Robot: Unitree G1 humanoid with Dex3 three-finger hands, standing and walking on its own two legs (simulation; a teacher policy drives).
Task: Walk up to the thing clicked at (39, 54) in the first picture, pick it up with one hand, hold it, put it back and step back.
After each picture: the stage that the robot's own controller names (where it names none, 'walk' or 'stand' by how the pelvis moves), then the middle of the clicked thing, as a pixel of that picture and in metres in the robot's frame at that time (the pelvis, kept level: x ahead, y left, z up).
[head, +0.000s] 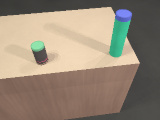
stand; (39, 53) +0.60 +0.26 -0.08
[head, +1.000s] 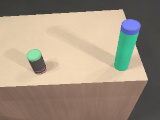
walk; (37, 62) +0.52 +0.28 -0.08
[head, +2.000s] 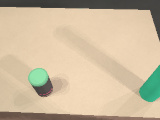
walk; (41, 83) +0.35 +0.19 -0.06
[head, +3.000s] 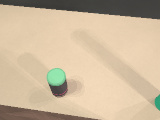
walk; (58, 83) +0.36 +0.14 -0.06
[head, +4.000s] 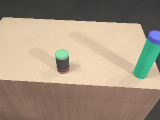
walk; (62, 61) +0.56 +0.17 -0.09
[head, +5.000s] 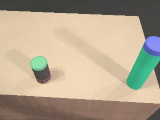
stand; (41, 70) +0.45 +0.21 -0.07
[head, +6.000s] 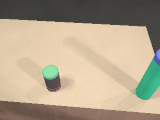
stand; (52, 79) +0.43 +0.17 -0.09
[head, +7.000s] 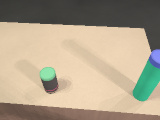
stand; (49, 80) +0.43 +0.19 -0.09
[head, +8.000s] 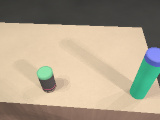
stand; (47, 79) +0.44 +0.20 -0.09
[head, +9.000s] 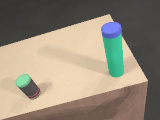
stand; (28, 87) +0.43 +0.32 -0.05
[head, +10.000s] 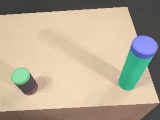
stand; (25, 82) +0.38 +0.25 -0.07
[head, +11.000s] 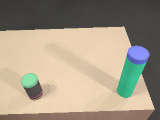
stand; (32, 87) +0.41 +0.25 -0.09
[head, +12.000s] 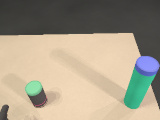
rise first; (36, 94) +0.37 +0.25 -0.09
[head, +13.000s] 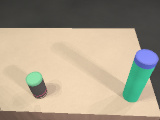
go down; (37, 85) +0.40 +0.25 -0.08
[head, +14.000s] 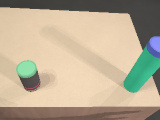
go down; (29, 76) +0.39 +0.22 -0.03
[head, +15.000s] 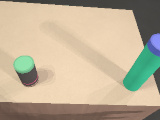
close in; (27, 72) +0.40 +0.22 -0.03
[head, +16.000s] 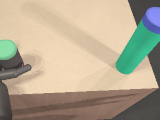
close; (10, 58) +0.42 +0.23 +0.01
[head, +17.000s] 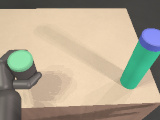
lift; (24, 70) +0.37 +0.20 +0.07
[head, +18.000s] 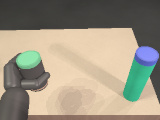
lift; (33, 71) +0.34 +0.18 +0.12
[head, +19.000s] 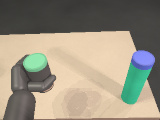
hold; (40, 73) +0.34 +0.16 +0.11
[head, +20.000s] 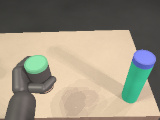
hold; (40, 75) +0.34 +0.17 +0.10
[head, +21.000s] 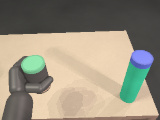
crouch; (37, 75) +0.34 +0.17 +0.10
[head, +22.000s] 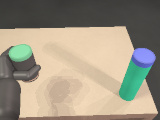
crouch; (25, 64) +0.38 +0.21 +0.10
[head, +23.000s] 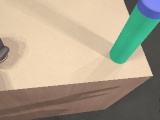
lower; out of the picture +0.46 +0.25 +0.03
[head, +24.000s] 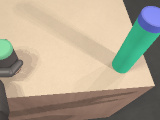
lower; (6, 58) +0.43 +0.23 +0.01
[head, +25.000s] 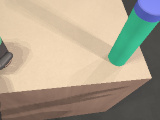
lower; out of the picture +0.45 +0.24 +0.02
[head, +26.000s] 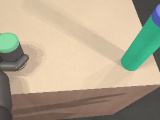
lower; (12, 53) +0.43 +0.23 +0.02
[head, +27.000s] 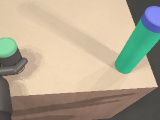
loosen; (10, 57) +0.43 +0.23 +0.01
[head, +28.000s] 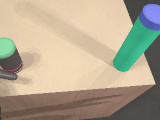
withdraw; (8, 57) +0.43 +0.23 +0.01
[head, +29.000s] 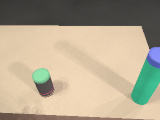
sink last; (43, 83) +0.39 +0.22 -0.04
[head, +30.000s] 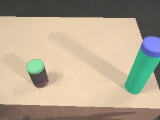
stand; (38, 74) +0.42 +0.23 -0.04
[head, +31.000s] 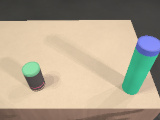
stand; (34, 77) +0.42 +0.23 -0.03
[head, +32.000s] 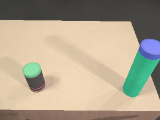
stand; (34, 77) +0.41 +0.22 -0.03
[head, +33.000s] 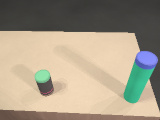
stand; (44, 83) +0.43 +0.22 -0.09
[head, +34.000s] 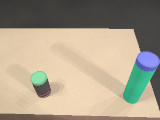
stand; (41, 84) +0.41 +0.22 -0.09
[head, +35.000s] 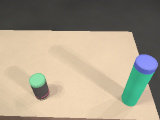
stand; (40, 87) +0.40 +0.23 -0.09
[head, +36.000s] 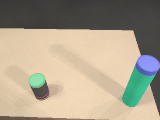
walk; (39, 87) +0.40 +0.22 -0.09
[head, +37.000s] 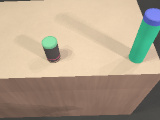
walk; (51, 50) +0.53 +0.19 -0.07
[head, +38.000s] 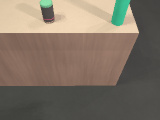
walk; (47, 11) +0.79 +0.27 -0.06
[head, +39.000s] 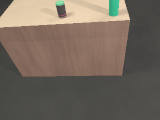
walk; (61, 9) +1.11 +0.26 -0.08
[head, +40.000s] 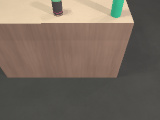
stand; (57, 6) +0.99 +0.21 -0.07
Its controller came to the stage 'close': yes
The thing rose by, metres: 0.20
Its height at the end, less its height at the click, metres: +0.00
